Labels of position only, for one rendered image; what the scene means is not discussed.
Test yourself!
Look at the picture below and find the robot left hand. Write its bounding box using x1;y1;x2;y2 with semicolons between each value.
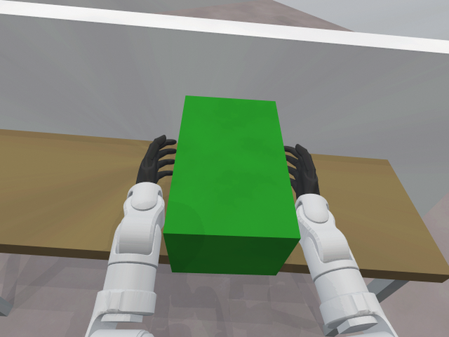
136;135;177;184

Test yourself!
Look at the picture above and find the table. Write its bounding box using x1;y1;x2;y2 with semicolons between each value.
0;129;449;337

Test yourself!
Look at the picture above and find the right robot forearm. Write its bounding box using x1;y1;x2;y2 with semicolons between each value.
295;194;398;337

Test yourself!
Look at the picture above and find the left robot forearm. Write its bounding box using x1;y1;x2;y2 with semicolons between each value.
85;182;165;337

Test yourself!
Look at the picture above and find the carton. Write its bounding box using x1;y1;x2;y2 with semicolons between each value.
163;95;301;275

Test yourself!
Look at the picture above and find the robot right hand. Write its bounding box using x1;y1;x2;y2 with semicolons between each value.
284;144;320;199

